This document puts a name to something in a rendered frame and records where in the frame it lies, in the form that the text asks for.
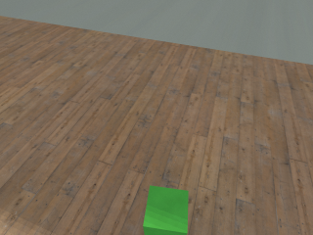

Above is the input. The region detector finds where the carton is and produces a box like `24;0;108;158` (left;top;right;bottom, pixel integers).
143;185;189;235

